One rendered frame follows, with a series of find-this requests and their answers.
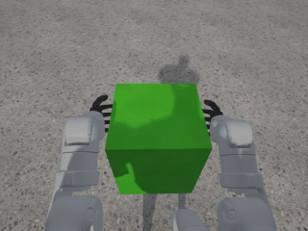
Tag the right robot thigh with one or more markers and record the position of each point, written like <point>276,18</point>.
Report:
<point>187,220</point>

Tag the right robot hand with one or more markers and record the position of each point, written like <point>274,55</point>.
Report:
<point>215,112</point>

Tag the left robot hand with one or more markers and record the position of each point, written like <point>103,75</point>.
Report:
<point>99,108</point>

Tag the robot left upper arm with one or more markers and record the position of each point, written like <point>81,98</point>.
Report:
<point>75,213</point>

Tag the robot right upper arm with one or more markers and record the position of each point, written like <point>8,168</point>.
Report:
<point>244,214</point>

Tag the robot left forearm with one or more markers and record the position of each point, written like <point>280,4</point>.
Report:
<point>78,169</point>

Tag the robot right forearm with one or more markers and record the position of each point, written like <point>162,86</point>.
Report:
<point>236,148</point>

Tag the carton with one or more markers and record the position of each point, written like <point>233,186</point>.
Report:
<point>158,140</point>

